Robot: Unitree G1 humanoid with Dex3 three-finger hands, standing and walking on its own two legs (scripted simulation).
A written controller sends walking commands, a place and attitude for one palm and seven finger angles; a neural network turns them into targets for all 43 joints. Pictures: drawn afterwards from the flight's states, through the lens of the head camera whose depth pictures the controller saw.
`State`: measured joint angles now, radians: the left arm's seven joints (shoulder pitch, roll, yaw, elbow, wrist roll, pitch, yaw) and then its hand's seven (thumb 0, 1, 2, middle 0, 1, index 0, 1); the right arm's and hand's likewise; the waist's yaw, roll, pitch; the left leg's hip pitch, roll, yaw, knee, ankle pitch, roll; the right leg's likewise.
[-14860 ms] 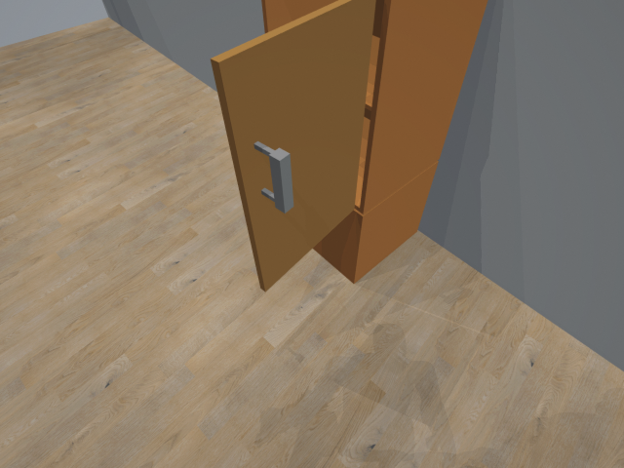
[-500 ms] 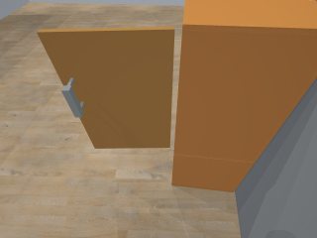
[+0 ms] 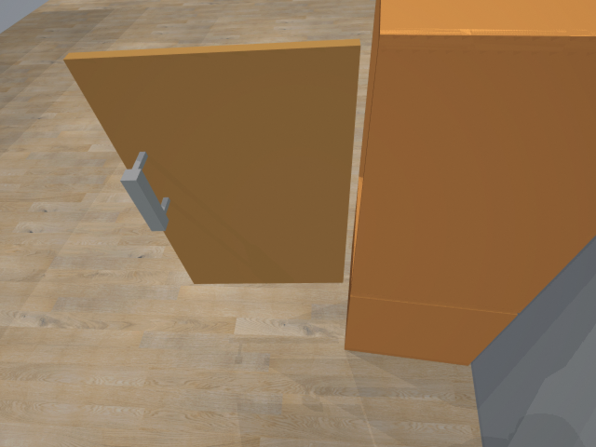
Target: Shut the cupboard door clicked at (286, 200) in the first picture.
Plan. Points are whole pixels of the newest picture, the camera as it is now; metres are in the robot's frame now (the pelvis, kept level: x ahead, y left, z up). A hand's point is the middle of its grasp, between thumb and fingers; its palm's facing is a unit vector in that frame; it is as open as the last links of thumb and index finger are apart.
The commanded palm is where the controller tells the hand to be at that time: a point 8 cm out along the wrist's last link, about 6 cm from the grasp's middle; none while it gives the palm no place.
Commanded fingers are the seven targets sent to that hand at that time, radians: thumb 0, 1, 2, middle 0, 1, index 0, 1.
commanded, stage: shuffle to correct the standing spot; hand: left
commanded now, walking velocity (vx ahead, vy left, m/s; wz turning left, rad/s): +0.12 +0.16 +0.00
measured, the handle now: (150, 192) +0.49 +0.29 +0.04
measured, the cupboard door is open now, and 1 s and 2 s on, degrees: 97 97 97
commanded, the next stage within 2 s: come to a stop and stand still in 0.18 s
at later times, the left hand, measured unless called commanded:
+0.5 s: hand out of the picture +0.08 +0.27 -0.17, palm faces +0.07 -0.97 -0.24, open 7.4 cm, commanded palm none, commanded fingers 0.00 0.90 0.90 -0.20 -0.30 -0.20 -0.30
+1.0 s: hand out of the picture +0.10 +0.20 -0.16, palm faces +0.03 -0.97 -0.22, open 7.3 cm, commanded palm none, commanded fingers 0.00 0.90 0.90 -0.20 -0.30 -0.20 -0.30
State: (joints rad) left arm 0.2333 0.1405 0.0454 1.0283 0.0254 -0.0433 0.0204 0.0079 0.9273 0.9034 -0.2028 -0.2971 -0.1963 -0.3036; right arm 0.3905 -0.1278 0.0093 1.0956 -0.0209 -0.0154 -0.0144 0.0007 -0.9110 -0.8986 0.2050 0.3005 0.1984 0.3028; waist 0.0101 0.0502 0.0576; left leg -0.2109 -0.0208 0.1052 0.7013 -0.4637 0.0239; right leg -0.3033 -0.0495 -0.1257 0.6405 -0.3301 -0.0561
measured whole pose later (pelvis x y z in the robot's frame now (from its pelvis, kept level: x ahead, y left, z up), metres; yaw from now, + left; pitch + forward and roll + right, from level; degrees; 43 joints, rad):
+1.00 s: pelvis +0.06 +0.02 +0.01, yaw -1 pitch +0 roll +1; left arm 0.24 0.16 0.03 1.03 0.01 -0.01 0.04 0.00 0.93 0.90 -0.21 -0.30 -0.20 -0.30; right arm 0.21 -0.15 -0.03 1.09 -0.01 0.02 -0.04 0.00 -0.93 -0.90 0.20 0.30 0.20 0.30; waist 0.00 0.00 0.05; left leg -0.18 0.02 0.03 0.49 -0.30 -0.02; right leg -0.22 0.07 -0.10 0.52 -0.31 -0.11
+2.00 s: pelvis +0.04 +0.08 +0.01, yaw -2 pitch +0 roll +0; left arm 0.33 0.10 -0.02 1.13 0.01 -0.02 0.04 0.00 0.91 0.90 -0.20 -0.30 -0.20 -0.30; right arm 0.32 -0.14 0.03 1.11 -0.01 -0.03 -0.03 0.00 -0.91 -0.90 0.20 0.30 0.20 0.30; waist 0.01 0.01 0.02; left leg -0.17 -0.06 0.07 0.42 -0.26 0.07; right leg -0.24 0.00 -0.05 0.47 -0.24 -0.02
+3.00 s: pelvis +0.01 +0.05 -0.06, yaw +1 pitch +13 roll -1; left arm 0.53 0.20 0.16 -0.12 -0.30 -0.47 -0.20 0.01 0.91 0.91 -0.96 -1.13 -0.95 -1.13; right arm 0.31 -0.29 -0.04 0.54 0.04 -0.19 -0.05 0.01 -0.91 -0.90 0.20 0.30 0.20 0.30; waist -0.01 0.03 -0.13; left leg -0.80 -0.02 0.01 1.08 -0.51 0.03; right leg -0.82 0.01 -0.13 1.04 -0.46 -0.07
